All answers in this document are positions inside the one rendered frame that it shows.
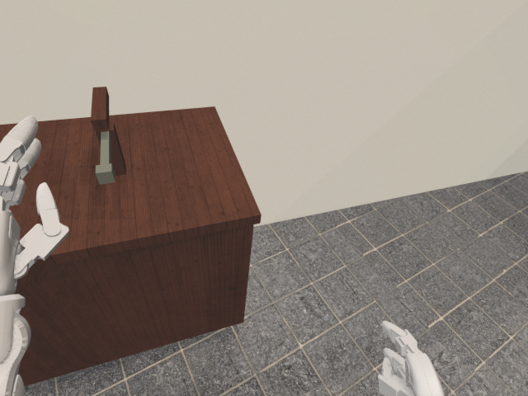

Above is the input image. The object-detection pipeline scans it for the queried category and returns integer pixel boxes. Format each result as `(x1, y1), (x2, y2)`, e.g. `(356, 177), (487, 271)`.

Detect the robot left hand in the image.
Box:
(0, 115), (68, 295)

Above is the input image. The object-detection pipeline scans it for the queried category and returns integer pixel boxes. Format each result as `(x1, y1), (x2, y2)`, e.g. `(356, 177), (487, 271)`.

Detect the robot right hand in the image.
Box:
(378, 321), (445, 396)

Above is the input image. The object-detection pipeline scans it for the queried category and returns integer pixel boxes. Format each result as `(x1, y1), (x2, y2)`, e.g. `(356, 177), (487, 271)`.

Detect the tap lever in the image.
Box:
(96, 131), (116, 185)

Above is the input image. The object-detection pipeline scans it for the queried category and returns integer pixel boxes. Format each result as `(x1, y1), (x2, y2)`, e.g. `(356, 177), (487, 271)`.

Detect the counter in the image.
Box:
(0, 87), (262, 386)

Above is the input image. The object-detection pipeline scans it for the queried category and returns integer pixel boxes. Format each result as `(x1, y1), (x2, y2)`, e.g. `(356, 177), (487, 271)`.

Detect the robot left forearm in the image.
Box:
(0, 294), (31, 396)

